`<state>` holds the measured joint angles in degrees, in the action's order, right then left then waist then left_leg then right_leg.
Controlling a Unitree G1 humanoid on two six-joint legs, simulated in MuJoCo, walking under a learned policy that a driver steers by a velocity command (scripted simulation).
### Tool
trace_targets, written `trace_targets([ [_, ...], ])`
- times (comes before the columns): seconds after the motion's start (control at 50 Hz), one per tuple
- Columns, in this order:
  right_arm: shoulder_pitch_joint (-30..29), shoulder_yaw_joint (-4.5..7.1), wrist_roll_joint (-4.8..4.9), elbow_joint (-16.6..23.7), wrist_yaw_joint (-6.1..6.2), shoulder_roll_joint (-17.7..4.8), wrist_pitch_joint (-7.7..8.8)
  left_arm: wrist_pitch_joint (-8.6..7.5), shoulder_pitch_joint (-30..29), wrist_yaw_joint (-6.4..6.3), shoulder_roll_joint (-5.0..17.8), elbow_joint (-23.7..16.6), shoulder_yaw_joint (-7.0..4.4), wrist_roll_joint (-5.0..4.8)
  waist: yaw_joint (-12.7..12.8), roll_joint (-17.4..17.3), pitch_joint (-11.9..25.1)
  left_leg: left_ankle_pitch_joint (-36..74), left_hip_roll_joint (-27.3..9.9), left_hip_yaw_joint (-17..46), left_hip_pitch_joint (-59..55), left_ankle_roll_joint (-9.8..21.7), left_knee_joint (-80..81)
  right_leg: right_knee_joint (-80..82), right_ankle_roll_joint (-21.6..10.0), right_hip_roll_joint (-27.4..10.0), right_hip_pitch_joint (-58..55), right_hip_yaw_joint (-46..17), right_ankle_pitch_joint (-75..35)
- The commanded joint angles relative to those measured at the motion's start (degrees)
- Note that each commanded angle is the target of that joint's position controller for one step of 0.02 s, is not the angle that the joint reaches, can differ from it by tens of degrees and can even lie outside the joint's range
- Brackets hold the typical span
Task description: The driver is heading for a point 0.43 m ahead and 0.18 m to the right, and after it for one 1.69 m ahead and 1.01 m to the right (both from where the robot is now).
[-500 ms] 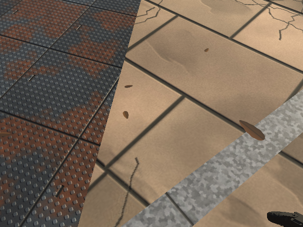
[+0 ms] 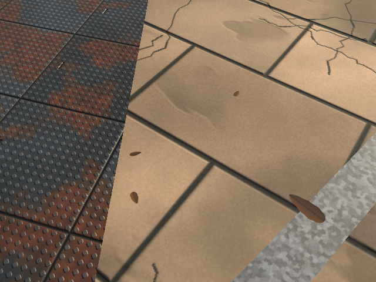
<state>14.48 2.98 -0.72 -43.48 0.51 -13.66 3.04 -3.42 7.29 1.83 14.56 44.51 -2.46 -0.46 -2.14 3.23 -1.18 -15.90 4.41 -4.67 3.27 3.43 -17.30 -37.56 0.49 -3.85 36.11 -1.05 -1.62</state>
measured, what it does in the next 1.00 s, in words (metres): walks ahead, turning right: right foot, then left foot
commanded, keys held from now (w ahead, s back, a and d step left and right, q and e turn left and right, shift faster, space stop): e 0.12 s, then w+e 0.66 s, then e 0.22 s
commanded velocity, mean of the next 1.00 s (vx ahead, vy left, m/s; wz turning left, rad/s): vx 0.32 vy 0.00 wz -0.53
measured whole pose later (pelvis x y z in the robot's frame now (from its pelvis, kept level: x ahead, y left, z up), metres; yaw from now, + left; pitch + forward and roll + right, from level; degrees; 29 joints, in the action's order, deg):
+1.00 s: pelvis +0.32 -0.11 -0.03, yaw -35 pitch +3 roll +0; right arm 20.0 3.1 -0.2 -45.9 1.2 -16.1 3.4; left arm -1.5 3.2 2.4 16.6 33.5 -3.7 0.2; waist -4.0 0.9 -3.6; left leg -34.6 -4.4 -2.2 13.2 -4.3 -63.4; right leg -37.0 -4.6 3.1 32.0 1.2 8.5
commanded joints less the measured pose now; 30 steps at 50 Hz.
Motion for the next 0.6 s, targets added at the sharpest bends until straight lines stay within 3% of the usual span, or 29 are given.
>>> trace_targets([
  [0.02,-1.8,2.95,1.01,2.5,1.21,-9.8,-0.70,-0.61,-2.1,1.23,6.4,-5.3,-2.01,0.30,0.7,-7.9,2.5,41.2,-17.8,3.3,-2.7,6.2,-4.0,2.7,-1.8,0.9,-2.8,1.1,5.3],
  [0.06,-3.6,3.14,1.67,2.9,2.08,-10.0,-1.88,-0.74,3.8,1.71,7.8,-4.4,-3.04,0.62,3.9,-7.3,4.9,45.3,-15.9,1.8,-2.5,3.8,-14.4,8.3,-3.7,4.0,-10.2,3.8,5.2],
  [0.08,-1.8,2.98,1.14,3.2,2.37,-9.5,-1.98,-0.93,8.1,1.20,11.3,-3.7,-4.37,0.82,5.1,-2.9,8.5,39.8,-11.6,-0.6,1.2,0.4,-25.1,10.9,-6.0,3.3,-19.6,0.4,-11.9],
  [0.1,0.2,2.08,-1.22,5.2,2.21,-7.2,-1.57,-0.82,11.7,0.22,16.0,-4.3,-5.36,1.36,4.5,7.5,14.2,12.0,-4.3,-2.1,16.0,-3.9,-44.2,7.9,-12.6,-7.9,-35.1,-15.3,-39.4],
  [0.12,3.0,0.81,-1.05,6.1,1.28,-4.2,-1.29,-0.54,11.7,-0.16,15.5,-5.1,-4.65,2.04,2.8,14.7,23.0,-23.7,4.2,6.0,30.5,-6.4,-59.6,11.9,-24.9,-18.4,-47.0,-35.5,-41.2],
  [0.14,2.6,1.45,0.39,5.0,0.41,-8.0,-1.26,0.11,9.3,-0.17,12.4,-6.6,-4.19,0.90,4.5,5.9,24.8,-20.8,-0.5,12.7,32.3,-5.5,-62.9,13.9,-23.1,-15.6,-44.7,-32.6,-21.1],
  [0.16,-1.2,1.67,1.43,6.0,0.07,-8.5,-1.46,0.71,7.1,-0.47,10.2,-7.2,-3.73,-0.25,4.4,2.4,19.1,-16.1,-2.5,11.6,35.7,-4.7,-61.6,16.0,-20.3,-12.5,-39.8,-28.5,-0.2],
  [0.18,-3.5,1.75,1.16,6.2,0.14,-8.1,-1.79,1.37,5.4,-0.75,8.8,-7.2,-3.22,-1.13,3.6,-2.0,13.0,-12.7,-4.8,10.6,36.7,-4.5,-56.0,19.6,-17.6,-10.1,-32.3,-26.1,17.2],
  [0.2,-5.2,2.14,0.44,7.0,0.46,-8.7,-2.15,1.74,3.2,-1.15,8.3,-7.7,-2.97,-1.21,2.5,-0.9,9.3,-10.2,-6.3,10.1,34.7,-4.2,-49.6,22.2,-15.7,-8.5,-25.3,-25.3,26.7],
  [0.22,-5.6,2.03,0.34,7.4,0.42,-8.1,-2.35,2.11,1.5,-1.54,8.7,-8.5,-3.01,-0.41,1.3,1.7,7.1,-9.1,-5.8,8.5,30.5,-4.4,-44.6,24.4,-14.5,-6.1,-19.5,-23.9,29.6],
  [0.26,-5.0,1.50,0.09,7.1,0.63,-6.2,-1.81,2.41,1.0,-2.52,9.6,-9.6,-3.47,0.61,1.3,4.4,6.7,-8.1,-4.4,6.7,25.9,-5.3,-37.3,25.4,-14.3,-3.8,-15.5,-21.2,27.8],
  [0.32,-5.2,0.85,0.07,6.9,0.63,-5.0,-0.74,2.64,1.8,-3.40,10.9,-10.3,-4.18,-0.10,2.2,4.8,8.5,-4.9,-3.6,6.4,21.4,-6.2,-28.7,23.6,-14.2,-2.8,-14.5,-20.2,27.4],
  [0.38,-5.8,1.20,0.91,7.3,0.30,-6.1,0.23,3.35,3.0,-3.24,11.2,-10.8,-4.31,-0.37,2.8,5.5,8.0,-3.3,-2.4,6.3,18.7,-5.8,-22.5,22.7,-13.8,-3.1,-13.7,-23.5,32.8],
  [0.44,-2.2,1.76,1.52,6.2,-0.05,-5.9,1.59,3.91,1.9,-3.10,9.9,-11.4,-3.87,-0.68,-0.3,4.7,6.0,1.8,-2.2,5.9,9.0,-3.8,-11.1,19.3,-11.6,-0.9,-8.7,-24.4,37.8],
  [0.46,1.8,2.44,1.55,5.0,0.22,-7.1,1.90,3.86,1.2,-3.05,8.3,-11.8,-3.43,-0.56,-2.3,3.4,5.7,0.7,-4.9,7.5,2.6,-2.7,-7.9,15.1,-9.4,1.1,-3.8,-22.8,38.9],
  [0.48,8.5,3.46,0.85,3.8,0.78,-10.8,2.06,3.60,0.2,-2.96,3.7,-12.6,-2.22,-0.51,-4.2,-4.8,7.1,-9.5,-16.4,19.6,-5.3,0.3,-2.2,-1.2,-5.4,6.1,4.4,-15.6,38.3],
  [0.5,9.5,4.39,-1.44,3.7,0.31,-15.5,2.01,2.52,-0.7,-2.69,2.2,-15.4,-1.76,-1.10,-2.6,-16.8,3.5,-26.5,-26.6,41.6,-5.8,6.3,5.8,-14.0,-4.3,10.9,17.2,-8.5,33.8],
  [0.52,5.4,4.38,-1.40,4.8,0.32,-14.4,2.55,1.61,-0.2,-2.30,5.9,-15.4,-2.53,-0.88,-0.2,-15.3,-0.3,-30.1,-28.6,44.1,-2.9,9.0,6.7,-22.0,-4.0,5.7,20.8,-10.3,29.2],
  [0.54,3.0,3.54,-0.23,5.5,0.66,-10.7,2.72,1.44,1.0,-1.95,7.9,-13.9,-3.19,-0.68,0.5,-12.8,-1.5,-26.1,-26.2,38.1,-2.6,7.8,6.1,-24.6,-3.3,4.9,21.7,-10.1,24.5],
  [0.56,2.0,2.98,0.31,5.8,0.79,-8.9,2.68,1.53,2.5,-1.84,8.1,-12.4,-3.47,-0.34,0.9,-10.9,-0.7,-19.6,-23.2,31.8,-2.9,5.7,5.7,-26.4,-2.4,4.1,20.0,-9.0,21.2],
  [0.6,2.4,2.46,0.05,5.1,0.88,-7.9,2.74,1.37,1.6,-1.26,6.8,-12.1,-3.29,-0.22,0.5,-10.1,-0.9,-7.4,-20.4,22.4,-1.0,4.0,6.4,-29.3,-1.1,2.5,18.0,-7.3,14.9],
])
Keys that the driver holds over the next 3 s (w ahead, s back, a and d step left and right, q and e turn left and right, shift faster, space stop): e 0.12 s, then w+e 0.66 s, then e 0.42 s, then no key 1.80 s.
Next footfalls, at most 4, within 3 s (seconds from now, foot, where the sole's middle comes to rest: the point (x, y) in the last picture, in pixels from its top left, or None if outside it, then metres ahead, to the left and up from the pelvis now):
0.08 right None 0.20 -0.11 -0.78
0.46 left None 0.24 0.11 -0.78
0.94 right None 0.39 -0.27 -0.78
1.38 left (222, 254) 0.57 -0.13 -0.78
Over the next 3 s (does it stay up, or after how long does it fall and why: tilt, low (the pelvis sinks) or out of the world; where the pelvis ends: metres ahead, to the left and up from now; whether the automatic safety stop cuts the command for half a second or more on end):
stays up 0.42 -0.17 0.00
